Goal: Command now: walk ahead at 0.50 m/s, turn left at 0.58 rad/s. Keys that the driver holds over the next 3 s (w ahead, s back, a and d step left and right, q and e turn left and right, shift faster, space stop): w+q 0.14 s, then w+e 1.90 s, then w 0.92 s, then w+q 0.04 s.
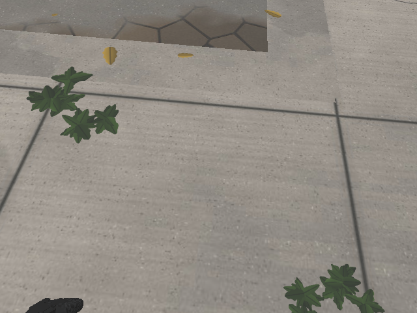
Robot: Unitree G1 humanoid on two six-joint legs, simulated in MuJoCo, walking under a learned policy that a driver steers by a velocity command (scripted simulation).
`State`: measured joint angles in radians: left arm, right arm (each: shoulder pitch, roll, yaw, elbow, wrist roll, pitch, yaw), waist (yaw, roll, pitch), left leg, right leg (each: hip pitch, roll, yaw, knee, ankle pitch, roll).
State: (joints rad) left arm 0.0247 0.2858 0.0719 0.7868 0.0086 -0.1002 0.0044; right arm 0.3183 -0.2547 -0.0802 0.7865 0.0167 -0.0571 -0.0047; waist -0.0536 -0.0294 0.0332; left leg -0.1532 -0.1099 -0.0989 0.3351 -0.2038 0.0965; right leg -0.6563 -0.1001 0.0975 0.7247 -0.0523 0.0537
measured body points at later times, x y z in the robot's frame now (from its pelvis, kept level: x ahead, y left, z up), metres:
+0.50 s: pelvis +0.27 -0.04 +0.00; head +0.31 -0.04 +0.45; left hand +0.25 +0.24 -0.13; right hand +0.51 -0.26 -0.08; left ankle +0.40 +0.13 -0.71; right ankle +0.25 -0.15 -0.75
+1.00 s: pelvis +0.52 -0.03 -0.01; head +0.55 -0.04 +0.44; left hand +0.79 +0.16 -0.09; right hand +0.47 -0.32 -0.13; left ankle +0.44 +0.12 -0.75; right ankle +0.65 -0.20 -0.70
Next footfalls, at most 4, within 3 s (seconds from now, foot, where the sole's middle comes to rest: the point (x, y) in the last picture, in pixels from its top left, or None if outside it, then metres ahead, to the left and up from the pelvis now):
0.18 right None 0.29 -0.14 -0.78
0.62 left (163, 310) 0.48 0.11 -0.78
1.10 right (257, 240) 0.71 -0.21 -0.78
1.58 left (230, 165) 1.04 -0.14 -0.78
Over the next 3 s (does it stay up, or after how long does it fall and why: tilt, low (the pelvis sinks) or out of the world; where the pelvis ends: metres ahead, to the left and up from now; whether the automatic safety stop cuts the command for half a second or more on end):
stays up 1.33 -0.74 0.00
